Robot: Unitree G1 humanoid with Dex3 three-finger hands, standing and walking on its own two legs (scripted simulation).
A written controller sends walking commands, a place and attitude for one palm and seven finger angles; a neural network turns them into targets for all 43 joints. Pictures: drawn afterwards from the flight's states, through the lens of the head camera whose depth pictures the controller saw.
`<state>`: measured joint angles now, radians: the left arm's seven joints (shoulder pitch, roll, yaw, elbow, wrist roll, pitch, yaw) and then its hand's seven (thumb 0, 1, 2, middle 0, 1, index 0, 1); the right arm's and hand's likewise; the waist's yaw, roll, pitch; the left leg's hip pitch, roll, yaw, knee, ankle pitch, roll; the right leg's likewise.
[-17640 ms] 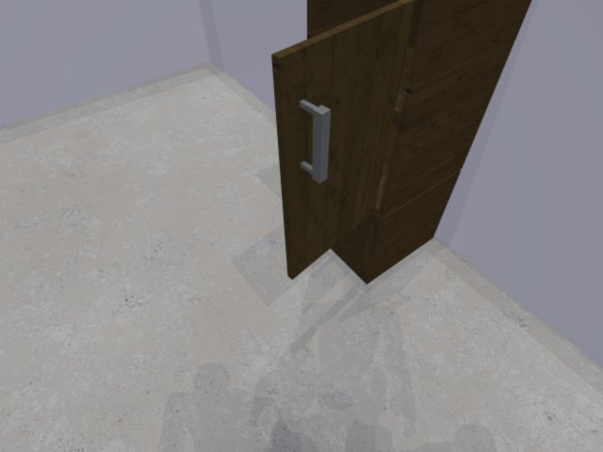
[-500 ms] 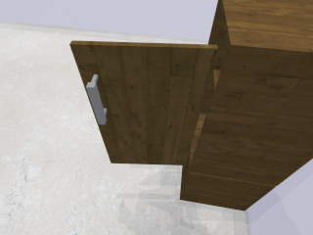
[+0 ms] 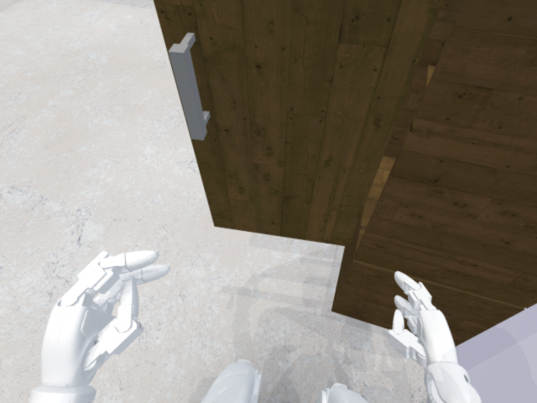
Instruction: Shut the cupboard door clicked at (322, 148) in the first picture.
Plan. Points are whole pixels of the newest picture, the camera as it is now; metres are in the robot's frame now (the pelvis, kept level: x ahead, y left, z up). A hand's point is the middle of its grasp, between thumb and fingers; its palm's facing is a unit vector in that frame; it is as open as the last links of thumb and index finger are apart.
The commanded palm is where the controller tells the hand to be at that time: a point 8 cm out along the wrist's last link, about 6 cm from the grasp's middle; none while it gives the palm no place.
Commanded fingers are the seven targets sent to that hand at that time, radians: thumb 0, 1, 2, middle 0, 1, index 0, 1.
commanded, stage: raise the hand and make a fist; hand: left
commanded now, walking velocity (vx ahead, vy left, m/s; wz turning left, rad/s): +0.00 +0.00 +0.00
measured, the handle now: (194, 89) +0.51 +0.19 +0.18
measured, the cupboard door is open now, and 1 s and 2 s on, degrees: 98 98 98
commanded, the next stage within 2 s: bring the fist close to the handle in 1.32 s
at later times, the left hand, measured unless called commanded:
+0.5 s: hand (150, 285) +0.22 +0.17 +0.12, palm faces -0.12 -0.99 -0.04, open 3.3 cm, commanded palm +0.20 +0.25 +0.14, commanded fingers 0.00 0.90 0.90 -1.21 -1.40 -1.21 -1.40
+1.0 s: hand (93, 205) +0.27 +0.23 +0.20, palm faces +0.04 -1.00 -0.06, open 3.1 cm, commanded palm +0.24 +0.27 +0.18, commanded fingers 0.00 0.90 0.90 -1.30 -1.50 -1.30 -1.50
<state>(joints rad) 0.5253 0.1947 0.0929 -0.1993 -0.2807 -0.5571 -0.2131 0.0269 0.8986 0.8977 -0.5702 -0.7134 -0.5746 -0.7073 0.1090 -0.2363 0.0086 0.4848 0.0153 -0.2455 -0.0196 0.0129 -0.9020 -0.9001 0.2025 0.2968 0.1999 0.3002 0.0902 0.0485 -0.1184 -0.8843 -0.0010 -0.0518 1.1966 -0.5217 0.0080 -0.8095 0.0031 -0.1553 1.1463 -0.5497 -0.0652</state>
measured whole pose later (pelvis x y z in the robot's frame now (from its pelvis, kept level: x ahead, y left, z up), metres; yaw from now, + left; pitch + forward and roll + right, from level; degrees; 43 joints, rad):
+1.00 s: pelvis +0.03 +0.03 +0.07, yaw -1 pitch +3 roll -2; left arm 0.27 0.28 0.23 -0.21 -0.31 -0.10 -0.22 0.02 0.89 0.90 -1.29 -1.50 -1.30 -1.49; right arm 0.27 -0.24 0.07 0.56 0.05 -0.23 -0.06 0.02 -0.90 -0.90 0.21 0.30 0.20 0.30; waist 0.04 0.04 -0.07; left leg -0.42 -0.03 0.01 0.75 -0.38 0.05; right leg -0.36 -0.01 -0.08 0.70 -0.38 -0.01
